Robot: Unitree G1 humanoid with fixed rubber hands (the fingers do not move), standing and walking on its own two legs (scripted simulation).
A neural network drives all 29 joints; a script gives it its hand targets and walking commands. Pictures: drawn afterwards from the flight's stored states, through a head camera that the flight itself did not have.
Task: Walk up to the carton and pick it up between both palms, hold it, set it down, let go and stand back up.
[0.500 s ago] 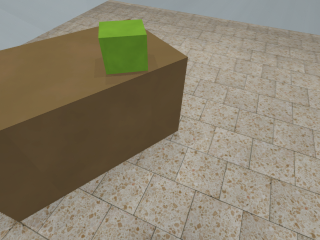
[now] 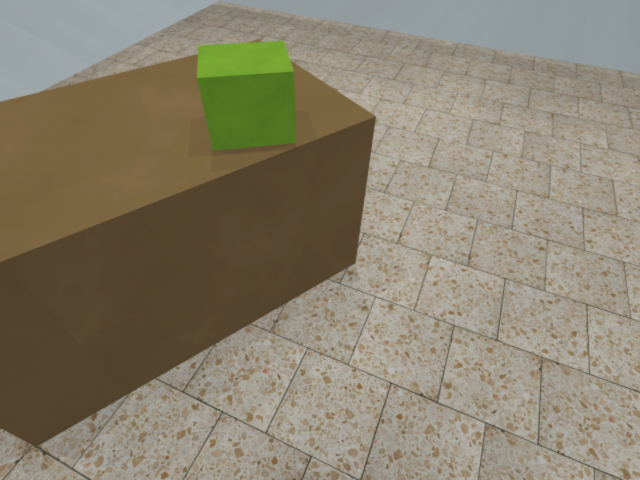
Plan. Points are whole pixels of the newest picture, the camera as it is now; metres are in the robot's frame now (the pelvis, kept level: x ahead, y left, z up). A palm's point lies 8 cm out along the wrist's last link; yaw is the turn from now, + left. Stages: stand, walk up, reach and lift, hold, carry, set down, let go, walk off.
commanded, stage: walk up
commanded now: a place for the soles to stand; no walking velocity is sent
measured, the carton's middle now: (248, 95) +0.99 +0.20 -0.01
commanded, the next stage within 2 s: none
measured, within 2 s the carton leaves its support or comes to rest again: neither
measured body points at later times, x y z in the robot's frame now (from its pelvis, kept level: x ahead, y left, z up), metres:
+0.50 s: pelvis +0.12 +0.03 -0.02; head +0.12 +0.08 +0.42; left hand +0.12 +0.32 -0.17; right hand +0.24 -0.22 -0.11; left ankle +0.11 +0.15 -0.74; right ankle +0.12 -0.09 -0.66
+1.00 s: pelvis +0.34 -0.05 -0.02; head +0.36 -0.03 +0.43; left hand +0.28 +0.23 -0.13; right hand +0.56 -0.25 -0.12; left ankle +0.27 +0.06 -0.65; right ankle +0.42 -0.12 -0.74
